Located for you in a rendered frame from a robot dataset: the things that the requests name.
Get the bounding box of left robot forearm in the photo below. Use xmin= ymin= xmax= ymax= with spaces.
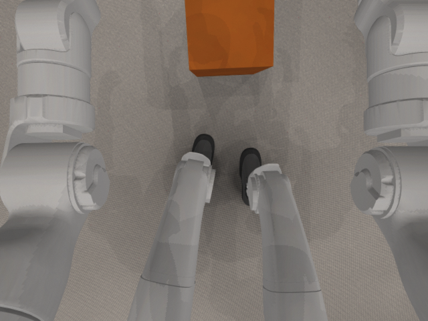
xmin=0 ymin=0 xmax=101 ymax=205

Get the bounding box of right robot forearm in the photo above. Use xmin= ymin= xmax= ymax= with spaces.
xmin=354 ymin=0 xmax=428 ymax=146

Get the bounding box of carton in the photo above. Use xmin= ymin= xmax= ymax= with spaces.
xmin=185 ymin=0 xmax=274 ymax=77

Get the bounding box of left robot upper arm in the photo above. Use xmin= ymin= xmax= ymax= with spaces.
xmin=0 ymin=142 xmax=110 ymax=321

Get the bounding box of right robot foot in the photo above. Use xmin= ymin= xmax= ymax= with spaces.
xmin=239 ymin=148 xmax=261 ymax=206

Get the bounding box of left robot shin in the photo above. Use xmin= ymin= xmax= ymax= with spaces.
xmin=173 ymin=152 xmax=211 ymax=180

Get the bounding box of right robot upper arm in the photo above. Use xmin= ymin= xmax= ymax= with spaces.
xmin=350 ymin=146 xmax=428 ymax=321

